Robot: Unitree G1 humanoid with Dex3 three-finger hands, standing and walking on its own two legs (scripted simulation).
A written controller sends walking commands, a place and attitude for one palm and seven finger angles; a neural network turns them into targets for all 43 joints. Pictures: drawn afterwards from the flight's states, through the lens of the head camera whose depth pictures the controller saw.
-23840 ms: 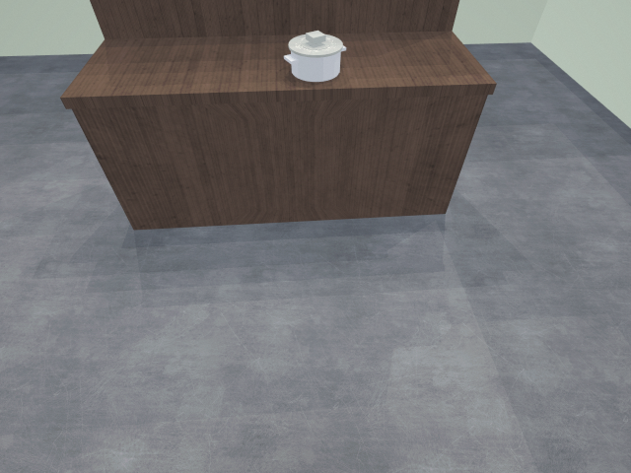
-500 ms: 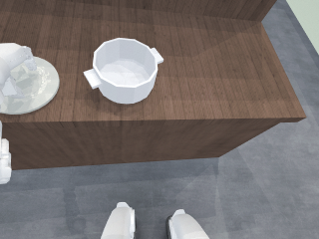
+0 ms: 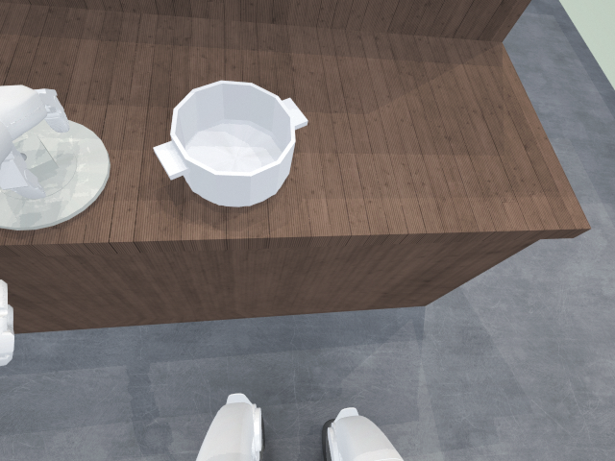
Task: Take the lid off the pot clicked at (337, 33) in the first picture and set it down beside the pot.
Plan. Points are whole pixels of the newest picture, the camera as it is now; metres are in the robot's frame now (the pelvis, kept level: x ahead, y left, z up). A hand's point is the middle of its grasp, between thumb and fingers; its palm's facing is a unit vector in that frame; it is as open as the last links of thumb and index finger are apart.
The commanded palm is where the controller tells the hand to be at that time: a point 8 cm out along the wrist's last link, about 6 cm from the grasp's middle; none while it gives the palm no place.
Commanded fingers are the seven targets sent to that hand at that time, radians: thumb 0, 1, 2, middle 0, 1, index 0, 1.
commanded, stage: raise the empty hand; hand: left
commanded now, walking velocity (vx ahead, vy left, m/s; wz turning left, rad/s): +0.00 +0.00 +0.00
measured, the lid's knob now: (28, 159) +0.51 +0.36 -0.02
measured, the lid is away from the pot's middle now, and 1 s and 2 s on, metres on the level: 0.28 0.28 0.28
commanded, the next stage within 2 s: draw the hand back to the body in 1.14 s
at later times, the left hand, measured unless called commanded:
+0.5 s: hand out of the picture +0.48 +0.35 +0.07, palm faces -0.45 -0.13 -0.89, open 11.0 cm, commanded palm +0.52 +0.33 +0.14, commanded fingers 0.00 0.04 0.54 -0.31 -0.93 -0.31 -0.93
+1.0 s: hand out of the picture +0.48 +0.35 +0.13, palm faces -0.40 -0.14 -0.91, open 11.0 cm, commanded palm +0.51 +0.34 +0.19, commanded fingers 0.00 0.04 0.54 -0.31 -0.93 -0.31 -0.93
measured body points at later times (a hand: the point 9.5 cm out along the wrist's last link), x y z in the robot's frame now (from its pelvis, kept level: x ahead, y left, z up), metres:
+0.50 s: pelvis +0.02 +0.00 +0.02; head +0.13 +0.04 +0.45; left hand +0.50 +0.35 +0.13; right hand +0.03 -0.28 -0.09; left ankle +0.06 +0.04 -0.68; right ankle +0.02 -0.19 -0.68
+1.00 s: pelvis +0.03 +0.00 +0.04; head +0.11 +0.04 +0.48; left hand +0.49 +0.36 +0.18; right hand +0.05 -0.28 -0.07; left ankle +0.06 +0.04 -0.68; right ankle +0.02 -0.19 -0.67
